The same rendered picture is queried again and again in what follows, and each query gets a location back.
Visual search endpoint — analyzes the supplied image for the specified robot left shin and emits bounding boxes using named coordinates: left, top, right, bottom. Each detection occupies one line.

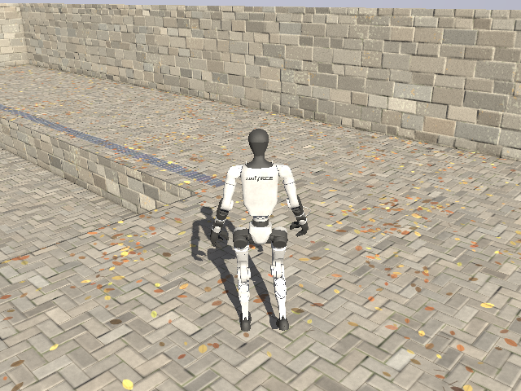
left=237, top=268, right=250, bottom=321

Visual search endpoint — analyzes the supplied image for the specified right robot upper arm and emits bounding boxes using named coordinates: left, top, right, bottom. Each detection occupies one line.
left=276, top=164, right=299, bottom=209

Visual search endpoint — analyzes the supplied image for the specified left robot hand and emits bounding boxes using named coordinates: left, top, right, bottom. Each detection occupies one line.
left=210, top=230, right=229, bottom=249

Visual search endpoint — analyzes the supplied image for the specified right robot hand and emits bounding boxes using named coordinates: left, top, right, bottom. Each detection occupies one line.
left=290, top=222, right=309, bottom=237

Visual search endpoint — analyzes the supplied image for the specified right robot forearm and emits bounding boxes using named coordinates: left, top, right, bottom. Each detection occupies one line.
left=291, top=196, right=307, bottom=225

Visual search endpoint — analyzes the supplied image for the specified left robot forearm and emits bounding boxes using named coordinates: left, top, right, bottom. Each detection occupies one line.
left=212, top=198, right=229, bottom=233

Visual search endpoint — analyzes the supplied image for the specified left robot upper arm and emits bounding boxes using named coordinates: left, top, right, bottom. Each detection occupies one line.
left=221, top=165, right=243, bottom=211

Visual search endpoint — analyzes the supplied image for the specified left robot thigh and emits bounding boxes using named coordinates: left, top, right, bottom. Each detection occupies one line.
left=233, top=227, right=251, bottom=283

